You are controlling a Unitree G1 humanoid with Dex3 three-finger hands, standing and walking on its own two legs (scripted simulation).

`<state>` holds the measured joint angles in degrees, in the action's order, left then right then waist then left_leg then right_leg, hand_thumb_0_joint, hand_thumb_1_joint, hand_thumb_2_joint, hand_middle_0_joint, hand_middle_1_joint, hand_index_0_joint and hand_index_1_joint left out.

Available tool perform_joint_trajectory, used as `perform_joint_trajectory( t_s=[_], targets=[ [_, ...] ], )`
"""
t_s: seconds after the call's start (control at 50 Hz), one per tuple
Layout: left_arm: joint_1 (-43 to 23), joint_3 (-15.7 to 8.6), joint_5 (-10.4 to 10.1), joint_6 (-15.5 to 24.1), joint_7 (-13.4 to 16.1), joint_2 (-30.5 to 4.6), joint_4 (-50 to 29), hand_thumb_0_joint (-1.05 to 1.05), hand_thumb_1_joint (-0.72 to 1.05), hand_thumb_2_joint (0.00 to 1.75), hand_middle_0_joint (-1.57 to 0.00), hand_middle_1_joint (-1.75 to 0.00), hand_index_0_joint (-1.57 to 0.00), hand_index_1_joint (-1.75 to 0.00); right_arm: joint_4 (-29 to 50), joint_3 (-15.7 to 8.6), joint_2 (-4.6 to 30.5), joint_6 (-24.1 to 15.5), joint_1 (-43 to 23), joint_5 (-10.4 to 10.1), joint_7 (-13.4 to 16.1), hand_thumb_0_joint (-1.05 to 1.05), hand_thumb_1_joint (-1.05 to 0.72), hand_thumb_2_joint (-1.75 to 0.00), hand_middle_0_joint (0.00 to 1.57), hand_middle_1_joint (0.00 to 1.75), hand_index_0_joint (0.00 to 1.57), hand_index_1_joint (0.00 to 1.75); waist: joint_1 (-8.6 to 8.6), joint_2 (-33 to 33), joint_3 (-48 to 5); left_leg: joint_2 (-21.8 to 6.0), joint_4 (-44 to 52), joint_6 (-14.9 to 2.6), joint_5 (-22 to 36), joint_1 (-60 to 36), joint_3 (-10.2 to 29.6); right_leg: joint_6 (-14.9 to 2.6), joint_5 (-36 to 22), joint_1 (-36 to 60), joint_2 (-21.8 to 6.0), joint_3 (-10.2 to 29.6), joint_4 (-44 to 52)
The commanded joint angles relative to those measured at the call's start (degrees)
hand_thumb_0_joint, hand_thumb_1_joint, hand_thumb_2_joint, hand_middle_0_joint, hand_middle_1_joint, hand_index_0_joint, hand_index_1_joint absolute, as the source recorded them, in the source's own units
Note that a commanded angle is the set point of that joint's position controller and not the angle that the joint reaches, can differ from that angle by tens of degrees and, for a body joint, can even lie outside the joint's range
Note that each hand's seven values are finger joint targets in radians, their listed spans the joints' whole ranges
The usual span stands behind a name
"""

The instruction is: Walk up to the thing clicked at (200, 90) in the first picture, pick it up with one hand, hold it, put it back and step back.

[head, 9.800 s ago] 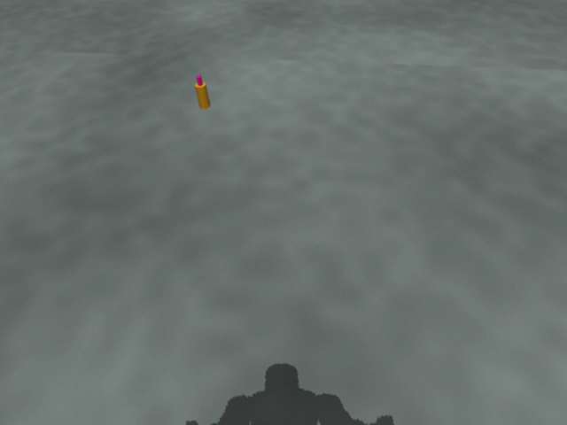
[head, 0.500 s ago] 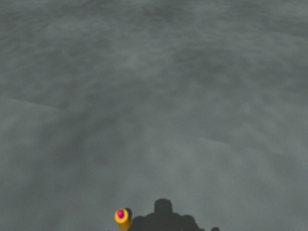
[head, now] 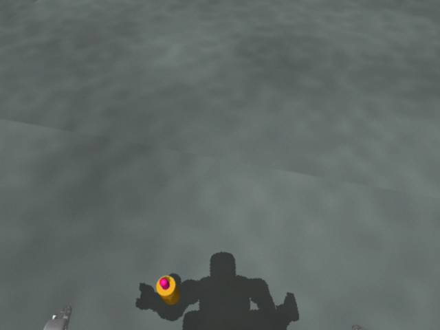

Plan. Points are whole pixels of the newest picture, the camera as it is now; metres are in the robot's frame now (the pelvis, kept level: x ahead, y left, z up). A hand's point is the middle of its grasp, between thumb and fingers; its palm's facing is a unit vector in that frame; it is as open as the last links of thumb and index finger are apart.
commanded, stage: go down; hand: left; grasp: from the side
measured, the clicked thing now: (167, 288) +0.38 +0.20 -0.64
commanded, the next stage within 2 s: none
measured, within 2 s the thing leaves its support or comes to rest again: neither
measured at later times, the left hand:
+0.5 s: hand out of the picture +0.16 +0.28 -0.17, palm faces +0.07 -0.95 -0.32, open 17.4 cm
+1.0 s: hand out of the picture +0.14 +0.29 -0.19, palm faces +0.11 -0.95 -0.29, open 17.2 cm
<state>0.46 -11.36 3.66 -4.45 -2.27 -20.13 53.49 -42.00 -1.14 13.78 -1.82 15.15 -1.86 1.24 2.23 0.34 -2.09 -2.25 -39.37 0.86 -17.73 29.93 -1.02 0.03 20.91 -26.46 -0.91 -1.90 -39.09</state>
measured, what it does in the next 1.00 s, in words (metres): lowers itself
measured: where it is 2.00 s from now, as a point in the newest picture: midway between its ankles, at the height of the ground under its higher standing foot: outside the picture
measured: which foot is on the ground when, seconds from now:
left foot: down 0.00-1.00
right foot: down 0.00-1.00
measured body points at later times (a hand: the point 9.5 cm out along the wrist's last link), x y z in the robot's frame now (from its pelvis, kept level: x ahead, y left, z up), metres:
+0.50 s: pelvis +0.01 +0.01 -0.05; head +0.09 +0.03 +0.39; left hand +0.15 +0.33 -0.14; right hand +0.18 -0.24 -0.13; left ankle +0.02 +0.13 -0.72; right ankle -0.02 -0.12 -0.72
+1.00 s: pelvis -0.02 +0.01 -0.09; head +0.09 +0.03 +0.35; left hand +0.13 +0.34 -0.17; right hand +0.15 -0.24 -0.17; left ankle +0.02 +0.13 -0.72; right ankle -0.02 -0.12 -0.72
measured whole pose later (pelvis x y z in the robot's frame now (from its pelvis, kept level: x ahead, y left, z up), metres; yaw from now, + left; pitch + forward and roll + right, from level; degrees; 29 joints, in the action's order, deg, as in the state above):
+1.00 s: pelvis -0.02 +0.01 -0.09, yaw +0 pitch +20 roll -3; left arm 17.7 -17.3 -2.6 -9.2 -7.4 -21.2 20.1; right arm -30.2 -0.4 13.2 -10.1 13.0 -0.3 4.0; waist 2.0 -0.4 -7.8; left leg -2.7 -72.3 0.2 -30.6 61.6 2.1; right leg 0.6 33.7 -55.8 -0.8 -3.8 -69.9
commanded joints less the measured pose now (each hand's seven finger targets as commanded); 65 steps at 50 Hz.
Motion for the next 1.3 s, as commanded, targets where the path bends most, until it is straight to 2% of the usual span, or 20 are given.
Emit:
perform_joint_trajectory(
  t_s=[0.0, 0.08, 0.14, 0.26, 0.32, 0.44, 0.68, 0.7, 0.82, 0.84, 0.9, 0.92, 0.98, 1.0, 1.08, 1.14, 1.16, 1.24, 1.26, 1.28],
  targets=[
    [2.0, -3.5, -0.7, -1.2, -0.2, -11.0, -10.9, 0.0, -0.37, 0.1, -0.05, -0.08, -0.05, -0.09, 10.4, -3.6, 10.2, -3.3, -2.6, -0.1, 0.9, 0.0, -0.84, -0.88, 0.2, 0.3, 0.2, 0.3, -1.53, -1.5, -9.6, 2.1, -0.1, -1.17, 6.2, -1.9, 0.1, -1.37, -6.6, -2.3, 1.4, -0.3, 1.4],
    [1.7, -2.8, -1.3, -1.1, -1.1, -9.7, -19.4, 0.0, -0.5, 0.07, -0.06, -0.09, -0.06, -0.1, 12.2, -3.9, 9.9, -5.1, -1.7, 0.1, 1.4, 0.0, -0.83, -0.88, 0.2, 0.3, 0.2, 0.3, -0.03, -3.2, -12.8, 1.2, -4.7, -0.98, 6.2, -0.6, 1.0, -1.18, -6.6, -7.2, 1.6, -0.7, -4.3],
    [6.0, -5.2, -1.3, -1.8, -0.9, -11.5, -24.6, 0.0, -0.55, 0.07, -0.07, -0.1, -0.06, -0.11, 13.1, -4.0, 9.6, -6.0, -1.0, 0.3, 2.0, 0.0, -0.83, -0.88, 0.2, 0.3, 0.2, 0.3, -0.82, -3.7, -16.7, 1.2, -8.1, -1.18, 9.9, -0.3, 1.1, -0.95, -10.0, -7.8, 1.3, -0.3, -7.2],
    [12.8, -6.1, -1.5, -5.9, -0.9, -11.7, -31.7, 0.0, -0.59, 0.04, -0.08, -0.08, -0.07, -0.08, 14.6, -3.5, 9.4, -6.8, -1.4, 0.4, 3.2, 0.0, -0.83, -0.88, 0.2, 0.3, 0.2, 0.3, -0.56, -3.9, -17.4, 1.0, -11.1, -1.56, 12.7, 1.3, 1.5, -0.42, -12.5, -8.6, 1.2, -0.4, -8.9],
    [13.9, -5.4, -1.6, -7.8, -1.2, -10.9, -34.9, 0.0, -0.61, 0.04, -0.08, -0.08, -0.07, -0.09, 15.8, -3.2, 8.9, -7.4, -2.0, 0.6, 3.6, 0.0, -0.84, -0.88, 0.2, 0.3, 0.2, 0.3, -0.36, -5.9, -15.8, 0.8, -11.6, -1.34, 11.7, 2.4, 2.0, -0.64, -10.7, -11.0, 1.3, -0.8, -10.1],
    [17.0, -5.9, -2.3, -9.5, -1.9, -10.1, -37.0, 0.0, -0.61, 0.05, -0.08, -0.09, -0.08, -0.09, 17.4, -3.0, 8.6, -8.5, -2.0, 1.1, 4.1, 0.0, -0.84, -0.88, 0.2, 0.3, 0.2, 0.3, -0.01, -5.5, -16.2, 0.6, -14.5, -1.51, 12.5, 4.9, 2.5, -0.63, -10.8, -13.7, 1.6, -1.3, -12.7],
    [22.9, -8.2, -4.0, -8.0, -2.5, -10.2, -41.7, 0.0, -0.59, 0.06, -0.08, -0.06, -0.06, -0.08, 18.2, -3.2, 8.2, -9.4, -1.4, 1.5, 3.6, 0.0, -0.89, -0.9, 0.2, 0.3, 0.2, 0.3, -0.33, -6.4, -19.5, 0.2, -18.8, -1.44, 11.7, 9.3, 3.8, -1.06, -8.3, -18.6, 2.0, -1.7, -18.4],
    [20.7, -8.4, -4.2, -7.5, -2.6, -10.8, -45.5, 0.0, -0.55, 0.07, -0.07, -0.07, -0.06, -0.08, 20.0, -3.1, 8.3, -9.6, -2.6, 1.5, 3.5, 0.0, -0.89, -0.9, 0.2, 0.3, 0.2, 0.3, -0.69, -7.0, -19.8, 0.2, -18.9, -1.41, 11.0, 9.9, 3.9, -1.07, -7.9, -19.0, 2.0, -1.8, -18.7],
    [24.1, -9.9, -5.1, -6.1, -3.1, -10.4, -42.0, 0.0, -0.53, 0.08, -0.06, -0.06, -0.05, -0.07, 18.8, -3.3, 8.3, -9.8, -1.7, 1.5, 3.2, 0.0, -0.91, -0.9, 0.2, 0.3, 0.2, 0.3, -0.71, -6.5, -18.9, 0.2, -19.6, -1.34, 4.8, 13.2, 4.5, -1.24, -3.0, -21.9, 1.9, -1.7, -20.4],
    [20.9, -9.6, -5.2, -5.2, -3.2, -10.8, -46.5, 0.0, -0.51, 0.09, -0.06, -0.07, -0.05, -0.08, 20.9, -3.3, 8.2, -10.1, -3.3, 1.5, 3.3, 0.0, -0.9, -0.9, 0.2, 0.3, 0.2, 0.3, -0.75, -7.0, -18.7, 0.5, -20.1, -1.29, 3.6, 14.3, 4.1, -1.23, -2.9, -22.1, 1.9, -1.7, -20.4],
    [18.9, -10.8, -5.8, -4.1, -3.7, -11.7, -41.8, 0.0, -0.47, 0.11, -0.05, -0.07, -0.05, -0.08, 19.4, -3.0, 8.3, -10.5, -2.7, 1.4, 3.5, 0.0, -0.92, -0.91, 0.2, 0.3, 0.2, 0.3, 0.45, -4.1, -15.7, 0.9, -22.0, -1.83, -2.1, 18.6, 2.8, -1.03, 1.0, -24.2, 1.7, -0.8, -19.7],
    [14.0, -11.6, -6.0, -2.5, -4.1, -13.3, -42.8, 0.0, -0.46, 0.1, -0.05, -0.07, -0.05, -0.07, 19.8, -2.9, 8.5, -10.9, -3.7, 1.4, 3.6, 0.0, -0.92, -0.91, 0.2, 0.3, 0.2, 0.3, 0.9, -4.0, -15.8, 0.9, -23.3, -1.97, -3.6, 20.6, 3.0, -1.02, 2.1, -25.8, 1.6, -0.7, -20.5],
    [7.0, -13.9, -6.9, 2.5, -6.1, -15.5, -33.5, 0.0, -0.52, 0.08, -0.06, -0.07, -0.06, -0.07, 17.1, -3.0, 9.0, -12.1, -3.4, 1.6, 3.6, 0.0, -0.94, -0.91, 0.2, 0.3, 0.2, 0.3, 1.53, -3.1, -14.0, 0.9, -28.1, -2.31, -9.0, 27.0, 2.7, -1.01, 6.9, -32.7, 1.3, 0.1, -25.1],
    [1.9, -14.8, -7.7, 5.3, -7.4, -16.7, -34.6, 0.0, -0.52, 0.09, -0.05, -0.07, -0.05, -0.07, 17.8, -3.0, 9.3, -12.8, -4.4, 1.5, 3.6, 0.0, -0.94, -0.91, 0.2, 0.3, 0.2, 0.3, 1.38, -3.7, -16.2, 0.9, -29.9, -2.29, -9.2, 28.2, 2.7, -1.18, 7.2, -34.6, 1.2, 0.2, -27.5],
    [-1.2, -17.3, -10.2, 13.5, -13.4, -20.0, -29.4, 0.0, -0.55, 0.08, -0.05, -0.08, -0.05, -0.08, 15.6, -3.4, 10.8, -14.1, -3.2, 1.8, 3.5, 0.0, -0.92, -0.91, 0.2, 0.3, 0.2, 0.3, 0.14, -7.4, -24.2, 0.7, -35.3, -1.9, -8.9, 30.5, 3.9, -1.47, 7.7, -40.8, 0.9, 1.5, -34.5],
    [-4.6, -20.0, -11.0, 17.2, -16.7, -24.2, -28.5, 0.0, -0.53, 0.08, -0.05, -0.07, -0.04, -0.08, 14.1, -3.5, 12.2, -13.7, -2.9, 1.8, 3.3, 0.0, -0.89, -0.9, 0.2, 0.3, 0.2, 0.3, -2.07, -11.1, -30.1, 0.3, -37.2, -1.22, -7.6, 29.8, 5.3, -1.75, 7.5, -45.5, 1.0, 0.9, -38.9],
    [-4.9, -20.2, -11.1, 17.6, -17.6, -24.2, -25.0, 0.0, -0.51, 0.08, -0.05, -0.06, -0.04, -0.07, 13.6, -3.3, 12.6, -13.3, -2.8, 1.7, 3.3, 0.0, -0.89, -0.9, 0.2, 0.3, 0.2, 0.3, -1.94, -11.2, -30.9, 0.2, -37.4, -1.06, -6.9, 29.2, 6.1, -1.93, 7.3, -47.7, 1.4, -0.2, -40.4],
    [-3.9, -24.8, -12.7, 19.4, -19.9, -26.7, -18.3, 0.0, -0.5, 0.11, -0.05, -0.08, -0.03, -0.09, 12.1, -2.8, 13.4, -11.8, -3.2, 1.7, 2.5, 0.0, -0.88, -0.9, 0.2, 0.3, 0.2, 0.3, -4.42, -9.0, -34.1, 0.3, -42.2, -1.44, 0.6, 31.8, 6.0, -2.26, 3.3, -50.2, 1.9, -1.2, -43.9],
    [-0.1, -24.9, -12.9, 19.0, -20.6, -25.8, -13.1, 0.0, -0.51, 0.11, -0.05, -0.07, -0.03, -0.08, 12.0, -2.6, 13.2, -11.5, -3.8, 1.7, 2.4, 0.0, -0.89, -0.9, 0.2, 0.3, 0.2, 0.3, -4.89, -7.4, -33.1, 0.4, -43.7, -1.89, 1.3, 34.2, 5.3, -2.14, 2.5, -49.8, 1.9, -0.8, -43.8],
    [-2.6, -25.8, -13.2, 19.6, -21.1, -26.6, -15.3, 0.0, -0.54, 0.1, -0.05, -0.07, -0.04, -0.08, 12.0, -2.7, 13.4, -11.2, -3.8, 1.7, 2.1, 0.0, -0.89, -0.9, 0.2, 0.3, 0.2, 0.3, -4.67, -6.6, -34.6, 0.4, -44.9, -2.13, 1.5, 35.4, 5.3, -2.16, 1.9, -49.8, 2.0, -0.9, -44.6]
  ],
)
